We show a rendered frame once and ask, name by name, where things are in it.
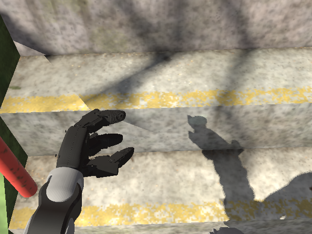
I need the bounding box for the left robot forearm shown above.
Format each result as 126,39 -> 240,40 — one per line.
22,167 -> 84,234

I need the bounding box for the robot left hand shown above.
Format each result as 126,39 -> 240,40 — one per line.
55,108 -> 135,178

